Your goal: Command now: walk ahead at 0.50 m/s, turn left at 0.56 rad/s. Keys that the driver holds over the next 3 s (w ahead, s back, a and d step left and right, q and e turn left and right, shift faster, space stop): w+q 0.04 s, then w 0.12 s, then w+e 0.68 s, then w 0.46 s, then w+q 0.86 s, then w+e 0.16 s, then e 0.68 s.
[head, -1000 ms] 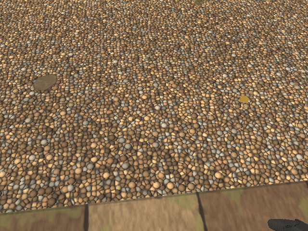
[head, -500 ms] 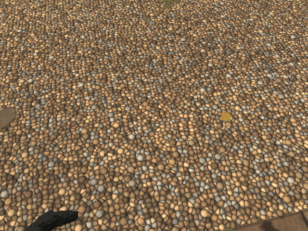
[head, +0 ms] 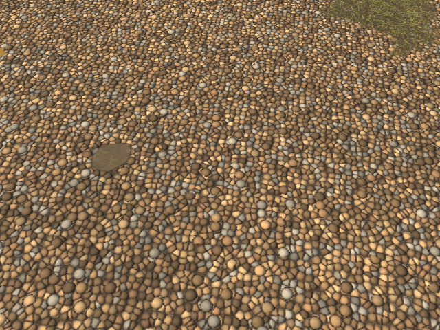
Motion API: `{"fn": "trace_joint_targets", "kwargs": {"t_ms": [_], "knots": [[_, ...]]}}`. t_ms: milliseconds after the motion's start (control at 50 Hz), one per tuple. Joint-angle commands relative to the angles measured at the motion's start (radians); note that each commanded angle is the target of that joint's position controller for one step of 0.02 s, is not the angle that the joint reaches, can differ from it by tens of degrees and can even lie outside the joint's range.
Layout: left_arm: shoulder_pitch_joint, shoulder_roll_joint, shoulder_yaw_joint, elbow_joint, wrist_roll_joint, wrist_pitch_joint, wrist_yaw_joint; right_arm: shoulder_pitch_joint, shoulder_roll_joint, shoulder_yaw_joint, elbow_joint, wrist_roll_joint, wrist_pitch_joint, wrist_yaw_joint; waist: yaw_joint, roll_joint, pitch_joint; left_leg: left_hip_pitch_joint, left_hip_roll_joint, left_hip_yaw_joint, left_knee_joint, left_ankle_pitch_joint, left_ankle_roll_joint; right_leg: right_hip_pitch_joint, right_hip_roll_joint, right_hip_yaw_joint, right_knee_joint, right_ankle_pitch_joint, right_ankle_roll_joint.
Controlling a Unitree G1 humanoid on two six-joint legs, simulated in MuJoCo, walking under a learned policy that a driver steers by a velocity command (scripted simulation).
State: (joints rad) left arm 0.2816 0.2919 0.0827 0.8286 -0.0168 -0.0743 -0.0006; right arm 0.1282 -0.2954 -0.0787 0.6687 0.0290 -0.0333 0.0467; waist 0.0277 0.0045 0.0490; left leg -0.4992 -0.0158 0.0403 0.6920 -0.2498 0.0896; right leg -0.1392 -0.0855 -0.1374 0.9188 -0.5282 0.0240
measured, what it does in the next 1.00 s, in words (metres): goes down, turning right: right foot 0.05 m lower, then left foot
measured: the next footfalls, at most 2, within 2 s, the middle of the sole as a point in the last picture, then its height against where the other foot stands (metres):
right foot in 0.50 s outside the picture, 0.05 m lower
left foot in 0.96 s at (224, 234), level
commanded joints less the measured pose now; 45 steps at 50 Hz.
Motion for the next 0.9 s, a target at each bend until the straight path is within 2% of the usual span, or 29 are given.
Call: {"fn": "trace_joint_targets", "kwargs": {"t_ms": [20,40,60,80,120,140,160,180,220,240,280,360,420,440,460,480,500,520,540,560,580,600,620,660,700,740,780,840,900], "knots": [[-0.126,0.145,0.014,-0.172,-0.034,-0.076,-0.019,0.292,-0.187,-0.054,-0.015,-0.003,-0.031,-0.002,-0.146,0.127,-0.236,0.760,0.305,-0.704,-0.415,-0.007,0.287,-0.711,0.062,0.213,0.445,0.027,-0.062],[-0.129,0.123,0.007,-0.171,-0.017,-0.076,-0.012,0.228,-0.162,-0.045,-0.021,0.000,-0.035,-0.002,-0.095,0.036,-0.175,0.633,0.271,-0.595,-0.394,0.099,0.250,-0.663,0.022,0.218,0.361,0.102,-0.068],[-0.107,0.126,0.012,-0.154,0.008,-0.070,-0.006,0.163,-0.124,-0.033,-0.033,-0.002,-0.034,-0.005,-0.055,0.016,-0.140,0.517,0.254,-0.504,-0.391,0.210,0.231,-0.597,-0.012,0.217,0.282,0.143,-0.058],[-0.088,0.128,0.016,-0.146,0.014,-0.057,-0.009,0.125,-0.097,-0.023,-0.048,-0.016,-0.034,-0.013,-0.028,0.026,-0.131,0.436,0.233,-0.443,-0.410,0.273,0.220,-0.523,-0.038,0.223,0.225,0.175,-0.053],[-0.088,0.095,0.009,-0.137,0.021,-0.035,-0.010,0.117,-0.103,-0.020,-0.036,-0.021,-0.039,-0.023,-0.013,0.021,-0.108,0.351,0.207,-0.367,-0.444,0.358,0.212,-0.465,-0.035,0.194,0.115,0.217,-0.028],[-0.102,0.086,0.005,-0.136,0.025,-0.031,-0.012,0.134,-0.124,-0.025,-0.027,-0.026,-0.045,-0.030,-0.020,0.011,-0.104,0.344,0.205,-0.338,-0.451,0.415,0.214,-0.471,-0.034,0.188,0.082,0.285,-0.017],[-0.135,0.085,0.004,-0.143,0.024,-0.028,-0.013,0.152,-0.143,-0.029,-0.013,-0.023,-0.050,-0.036,-0.026,0.009,-0.086,0.334,0.186,-0.299,-0.459,0.425,0.202,-0.488,-0.029,0.187,0.011,0.374,-0.009],[-0.162,0.083,0.002,-0.147,0.021,-0.030,-0.017,0.170,-0.146,-0.030,0.002,-0.019,-0.054,-0.046,-0.037,0.026,-0.077,0.357,0.182,-0.275,-0.461,0.420,0.184,-0.518,-0.033,0.199,-0.051,0.467,-0.006],[-0.216,0.052,-0.014,-0.151,0.019,-0.037,-0.028,0.163,-0.131,-0.023,0.019,-0.009,-0.052,-0.058,-0.056,0.046,-0.047,0.294,0.114,-0.167,-0.469,0.291,0.132,-0.441,-0.007,0.170,-0.262,0.698,-0.012],[-0.245,0.037,-0.022,-0.153,0.018,-0.041,-0.037,0.180,-0.129,-0.021,0.030,-0.011,-0.053,-0.060,-0.076,0.052,-0.040,0.268,0.106,-0.146,-0.469,0.236,0.118,-0.397,0.012,0.155,-0.329,0.797,-0.020],[-0.279,0.046,-0.023,-0.162,0.009,-0.044,-0.052,0.211,-0.135,-0.023,0.057,-0.014,-0.062,-0.058,-0.099,0.058,-0.027,0.270,0.137,-0.151,-0.456,0.151,0.111,-0.368,0.022,0.158,-0.387,0.890,-0.042],[-0.352,0.055,-0.027,-0.196,0.000,-0.037,-0.075,0.260,-0.126,-0.021,0.099,-0.019,-0.062,-0.059,-0.129,0.032,0.024,0.420,0.213,-0.162,-0.330,0.140,0.101,-0.506,0.029,0.204,-0.438,0.800,-0.094],[-0.366,0.053,-0.036,-0.212,0.000,-0.038,-0.089,0.282,-0.139,-0.025,0.110,-0.024,-0.047,-0.065,-0.134,0.030,0.036,0.546,0.254,-0.167,-0.233,0.315,0.083,-0.588,0.042,0.209,-0.454,0.641,-0.115],[-0.335,0.060,-0.033,-0.206,0.001,-0.039,-0.091,0.269,-0.145,-0.026,0.105,-0.025,-0.042,-0.065,-0.117,0.032,0.022,0.558,0.253,-0.154,-0.194,0.428,0.071,-0.555,0.052,0.187,-0.458,0.579,-0.120],[-0.263,0.076,-0.025,-0.190,0.004,-0.037,-0.089,0.240,-0.161,-0.029,0.099,-0.023,-0.038,-0.066,-0.075,0.043,-0.017,0.546,0.244,-0.133,-0.120,0.586,0.061,-0.459,0.071,0.158,-0.450,0.520,-0.130],[-0.122,0.102,-0.009,-0.152,0.002,-0.035,-0.082,0.194,-0.164,-0.030,0.095,-0.022,-0.040,-0.063,0.004,0.051,-0.090,0.480,0.218,-0.106,0.031,0.688,0.046,-0.260,0.085,0.138,-0.450,0.552,-0.156],[0.000,0.142,0.017,-0.111,0.008,-0.030,-0.068,0.172,-0.127,-0.018,0.092,-0.028,-0.057,-0.057,0.076,-0.031,-0.161,0.330,0.124,-0.045,0.277,0.689,0.019,0.002,0.095,0.141,-0.468,0.710,-0.195],[0.081,0.211,0.021,-0.095,0.018,-0.021,-0.060,0.273,-0.022,0.011,0.069,-0.055,-0.089,-0.049,0.019,-0.275,-0.256,-0.049,0.008,0.024,0.754,-0.216,-0.046,0.348,-0.135,0.411,-0.334,1.126,-0.309],[0.141,0.211,0.019,-0.107,0.008,-0.012,-0.058,0.327,-0.075,0.025,0.042,-0.031,-0.110,-0.035,0.031,-0.246,-0.426,-0.239,-0.047,-0.125,0.854,-0.375,-0.090,0.578,-0.257,0.767,-0.401,0.945,-0.457],[0.127,0.200,0.033,-0.114,-0.001,-0.001,-0.047,0.231,-0.130,0.010,0.011,0.004,-0.115,-0.037,0.074,-0.140,-0.378,-0.335,0.005,-0.163,0.791,-0.285,-0.104,0.556,-0.230,0.765,-0.501,0.631,-0.446],[0.048,0.151,0.020,-0.135,-0.004,-0.003,-0.037,0.141,-0.149,0.006,-0.012,0.004,-0.115,-0.044,0.059,-0.054,-0.275,-0.356,0.061,-0.175,0.643,-0.152,-0.094,0.439,-0.192,0.691,-0.548,0.534,-0.393],[-0.012,0.133,0.010,-0.154,-0.002,-0.002,-0.034,0.097,-0.143,0.004,-0.015,-0.022,-0.107,-0.057,0.033,0.015,-0.192,-0.321,0.077,-0.150,0.591,-0.119,-0.107,0.297,-0.170,0.676,-0.582,0.571,-0.371],[-0.039,0.140,0.010,-0.161,0.004,-0.004,-0.030,0.096,-0.141,-0.002,-0.025,-0.039,-0.095,-0.064,-0.005,0.019,-0.137,-0.270,0.091,-0.156,0.523,-0.101,-0.131,0.170,-0.159,0.664,-0.606,0.662,-0.378],[-0.052,0.122,0.008,-0.163,0.007,0.000,-0.023,0.123,-0.115,-0.002,-0.029,-0.049,-0.076,-0.066,-0.044,-0.029,-0.104,-0.191,0.110,-0.151,0.388,-0.109,-0.157,0.046,-0.111,0.586,-0.640,0.743,-0.364],[-0.041,0.136,0.013,-0.155,0.003,0.003,-0.008,0.085,-0.083,0.007,-0.040,-0.052,-0.067,-0.067,-0.039,-0.046,-0.087,-0.159,0.100,-0.117,0.254,-0.041,-0.178,-0.035,-0.068,0.505,-0.654,0.812,-0.339],[-0.021,0.152,0.020,-0.142,-0.008,0.012,0.009,0.008,-0.052,0.018,-0.054,-0.055,-0.071,-0.062,-0.014,-0.053,-0.087,-0.089,0.064,-0.091,0.090,0.130,-0.181,-0.090,0.001,0.426,-0.645,0.823,-0.287],[0.017,0.151,0.022,-0.126,-0.012,0.027,0.020,-0.063,-0.034,0.024,-0.065,-0.048,-0.079,-0.053,0.018,-0.067,-0.096,-0.014,0.015,-0.077,-0.054,0.282,-0.172,-0.108,0.040,0.404,-0.627,0.769,-0.244],[0.076,0.141,0.022,-0.102,-0.017,0.039,0.023,-0.150,-0.044,0.020,-0.094,-0.033,-0.087,-0.042,0.046,-0.080,-0.081,0.030,-0.020,-0.096,-0.171,0.327,-0.152,-0.072,0.026,0.479,-0.595,0.636,-0.220],[0.089,0.128,0.021,-0.089,-0.006,0.040,0.026,-0.129,-0.080,0.007,-0.087,-0.031,-0.101,-0.032,0.025,-0.110,-0.075,0.051,0.001,-0.117,-0.216,0.271,-0.102,0.042,-0.036,0.547,-0.531,0.629,-0.207]]}}
Over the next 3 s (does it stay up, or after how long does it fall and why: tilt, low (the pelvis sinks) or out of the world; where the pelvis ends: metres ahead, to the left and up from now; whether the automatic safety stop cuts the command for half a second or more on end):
stays up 1.50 -0.13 -0.03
